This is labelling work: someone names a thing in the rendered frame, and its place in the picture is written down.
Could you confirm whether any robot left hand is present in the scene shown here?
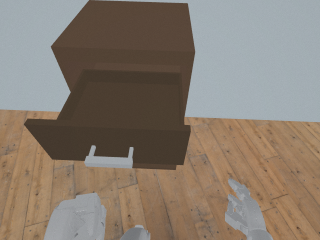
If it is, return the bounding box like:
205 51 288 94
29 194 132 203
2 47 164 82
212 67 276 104
43 192 107 240

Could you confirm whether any handle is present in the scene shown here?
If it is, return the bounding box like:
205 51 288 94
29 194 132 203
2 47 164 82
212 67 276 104
84 145 134 169

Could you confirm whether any cabinet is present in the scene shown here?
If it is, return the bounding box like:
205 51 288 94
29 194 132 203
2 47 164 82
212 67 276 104
51 0 195 170

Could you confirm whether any robot right hand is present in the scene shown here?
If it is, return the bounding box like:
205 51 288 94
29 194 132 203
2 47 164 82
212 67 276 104
225 178 267 237

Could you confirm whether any drawer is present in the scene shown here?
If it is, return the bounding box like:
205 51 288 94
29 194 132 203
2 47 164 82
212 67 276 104
24 69 191 165

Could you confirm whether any left robot shin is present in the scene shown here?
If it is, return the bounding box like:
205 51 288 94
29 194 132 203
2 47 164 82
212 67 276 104
135 224 144 229

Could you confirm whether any right robot forearm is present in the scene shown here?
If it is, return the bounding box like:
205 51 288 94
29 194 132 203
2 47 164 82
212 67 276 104
246 229 273 240

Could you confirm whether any left robot thigh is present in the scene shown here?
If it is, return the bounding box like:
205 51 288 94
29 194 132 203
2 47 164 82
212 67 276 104
120 227 151 240

